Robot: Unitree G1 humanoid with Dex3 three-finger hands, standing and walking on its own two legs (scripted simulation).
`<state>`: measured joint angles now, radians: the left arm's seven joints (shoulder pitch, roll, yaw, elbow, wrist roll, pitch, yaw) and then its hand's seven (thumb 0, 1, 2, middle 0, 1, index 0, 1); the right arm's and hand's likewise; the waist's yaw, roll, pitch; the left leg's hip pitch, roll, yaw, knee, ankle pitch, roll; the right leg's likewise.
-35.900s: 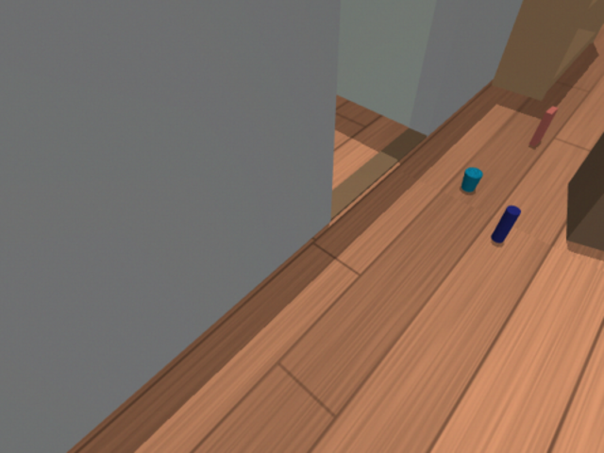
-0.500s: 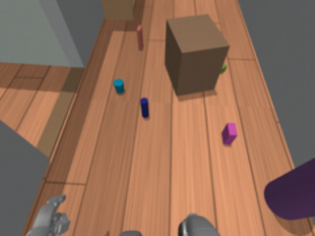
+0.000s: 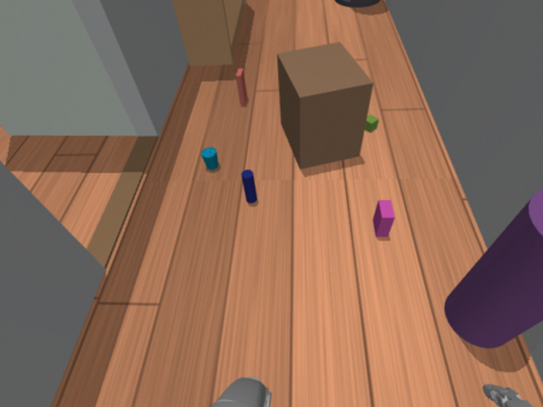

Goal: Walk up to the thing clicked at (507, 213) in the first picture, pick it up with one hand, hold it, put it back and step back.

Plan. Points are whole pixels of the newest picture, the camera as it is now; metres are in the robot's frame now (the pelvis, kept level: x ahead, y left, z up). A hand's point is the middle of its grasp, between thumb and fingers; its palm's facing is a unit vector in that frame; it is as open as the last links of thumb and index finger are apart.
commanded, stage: step back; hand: left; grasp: from the side
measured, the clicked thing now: (249, 187) +1.08 +0.22 -0.67
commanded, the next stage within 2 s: stand in 1.04 s
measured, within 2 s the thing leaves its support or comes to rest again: neither
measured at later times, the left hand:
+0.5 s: hand out of the picture +0.01 +0.27 -0.14, palm faces +0.09 -0.91 -0.40, open 7.3 cm
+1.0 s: hand out of the picture +0.06 +0.30 -0.15, palm faces +0.10 -0.93 -0.37, open 7.3 cm
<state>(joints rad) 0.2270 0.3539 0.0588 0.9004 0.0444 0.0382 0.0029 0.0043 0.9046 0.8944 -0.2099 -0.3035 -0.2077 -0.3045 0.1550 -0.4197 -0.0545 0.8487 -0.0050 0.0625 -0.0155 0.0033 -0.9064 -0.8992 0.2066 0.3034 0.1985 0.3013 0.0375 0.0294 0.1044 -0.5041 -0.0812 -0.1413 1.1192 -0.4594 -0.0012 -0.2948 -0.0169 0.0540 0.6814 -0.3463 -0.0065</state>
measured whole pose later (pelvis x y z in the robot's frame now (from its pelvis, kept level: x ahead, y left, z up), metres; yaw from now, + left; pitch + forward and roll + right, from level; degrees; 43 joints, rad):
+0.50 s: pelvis -0.03 -0.01 +0.00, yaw +5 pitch -3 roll -1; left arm 0.23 0.37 0.07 1.00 0.04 -0.03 -0.01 0.00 0.91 0.90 -0.21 -0.30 -0.20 -0.30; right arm 0.25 -0.39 -0.05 0.96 -0.03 0.01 0.01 0.01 -0.90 -0.90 0.21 0.30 0.20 0.30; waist 0.00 0.05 0.06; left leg -0.24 0.02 -0.09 0.71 -0.43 0.02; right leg -0.26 0.03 -0.05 0.59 -0.27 -0.03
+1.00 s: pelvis +0.01 +0.02 +0.00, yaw +5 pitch -2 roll -1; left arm 0.14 0.38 0.04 1.01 0.01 -0.01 0.00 0.00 0.91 0.89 -0.21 -0.30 -0.20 -0.30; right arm 0.07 -0.33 -0.02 1.02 -0.02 0.00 0.00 0.00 -0.90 -0.90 0.21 0.30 0.20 0.30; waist 0.03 0.00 0.09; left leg -0.32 0.05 0.01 0.62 -0.27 -0.01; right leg -0.22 0.00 -0.01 0.60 -0.34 0.01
